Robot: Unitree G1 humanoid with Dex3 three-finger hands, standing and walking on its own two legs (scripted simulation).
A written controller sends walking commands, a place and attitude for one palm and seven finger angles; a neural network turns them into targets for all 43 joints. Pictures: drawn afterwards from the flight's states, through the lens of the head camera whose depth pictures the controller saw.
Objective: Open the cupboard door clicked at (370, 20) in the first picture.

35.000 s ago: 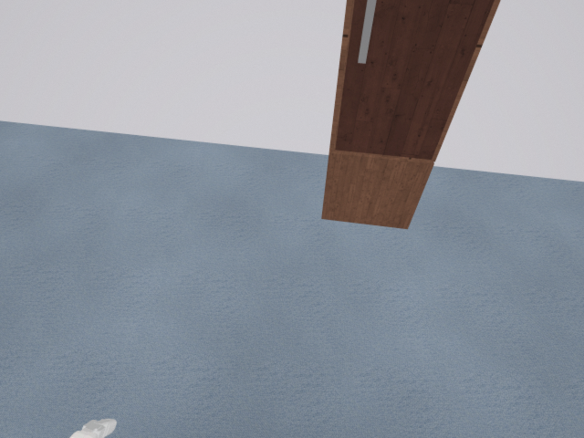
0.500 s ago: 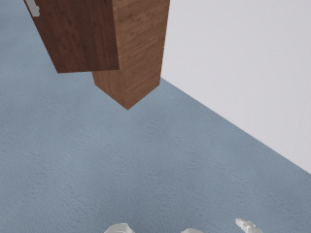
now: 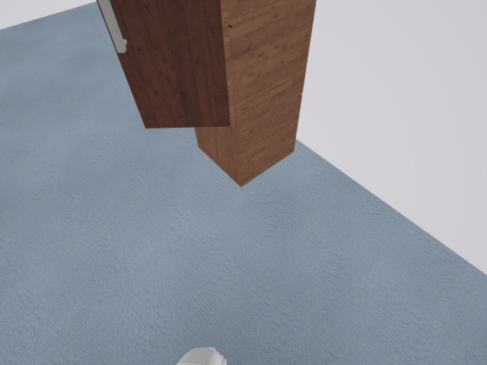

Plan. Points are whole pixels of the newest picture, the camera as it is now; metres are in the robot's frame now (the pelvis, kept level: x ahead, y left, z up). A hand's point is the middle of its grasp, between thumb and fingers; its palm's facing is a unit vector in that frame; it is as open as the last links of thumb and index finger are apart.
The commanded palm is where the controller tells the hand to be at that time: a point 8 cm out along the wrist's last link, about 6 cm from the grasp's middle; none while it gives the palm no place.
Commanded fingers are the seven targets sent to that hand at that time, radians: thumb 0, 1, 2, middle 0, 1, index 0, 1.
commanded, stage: take the last steps up to it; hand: left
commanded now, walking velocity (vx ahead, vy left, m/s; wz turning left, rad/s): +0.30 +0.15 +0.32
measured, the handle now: (113, 18) +0.98 +0.43 +0.10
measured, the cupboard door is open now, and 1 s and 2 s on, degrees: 50 50 50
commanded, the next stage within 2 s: come to a stop and stand still in 1.22 s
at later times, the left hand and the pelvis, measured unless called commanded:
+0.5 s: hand out of the picture +0.06 +0.30 -0.17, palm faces +0.19 -0.96 -0.20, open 7.4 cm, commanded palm none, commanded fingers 0.00 0.90 0.90 -0.20 -0.30 -0.20 -0.30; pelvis +0.07 +0.10 +0.00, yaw +7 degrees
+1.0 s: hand (126, 267) +0.33 +0.29 -0.16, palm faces +0.19 -0.96 -0.21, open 7.1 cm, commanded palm none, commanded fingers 0.00 0.90 0.90 -0.20 -0.30 -0.20 -0.30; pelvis +0.25 +0.10 +0.00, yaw +8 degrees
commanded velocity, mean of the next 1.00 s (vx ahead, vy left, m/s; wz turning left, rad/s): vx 0.30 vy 0.09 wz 0.05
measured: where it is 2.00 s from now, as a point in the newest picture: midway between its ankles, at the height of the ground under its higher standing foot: (217, 315)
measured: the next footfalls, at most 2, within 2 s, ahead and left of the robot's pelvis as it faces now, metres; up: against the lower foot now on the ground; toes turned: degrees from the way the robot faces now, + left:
left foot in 0.30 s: +0.07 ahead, +0.17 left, +0.00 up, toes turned +13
right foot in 0.82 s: +0.31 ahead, +0.02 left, +0.00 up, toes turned +0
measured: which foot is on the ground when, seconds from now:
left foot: up 0.00-0.28, down 0.30-0.82, up 0.84-1.00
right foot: down 0.00-0.30, up 0.32-0.80, down 0.82-1.00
